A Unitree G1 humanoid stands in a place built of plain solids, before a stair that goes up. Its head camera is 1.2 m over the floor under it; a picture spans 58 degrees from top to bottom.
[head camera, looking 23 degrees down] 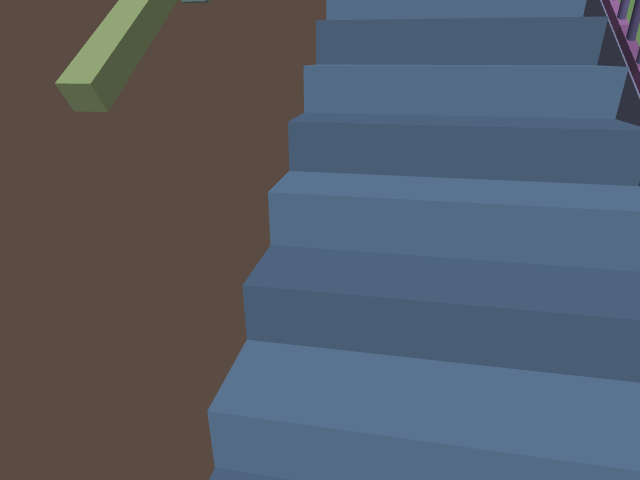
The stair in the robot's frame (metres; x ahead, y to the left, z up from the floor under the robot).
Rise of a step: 0.19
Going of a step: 0.30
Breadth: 1.27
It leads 10 degrees to the right of straight ahead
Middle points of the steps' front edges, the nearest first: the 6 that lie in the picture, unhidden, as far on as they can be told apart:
0.71 -0.35 0.39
1.01 -0.40 0.58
1.30 -0.45 0.78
1.60 -0.50 0.97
1.89 -0.55 1.16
2.19 -0.61 1.36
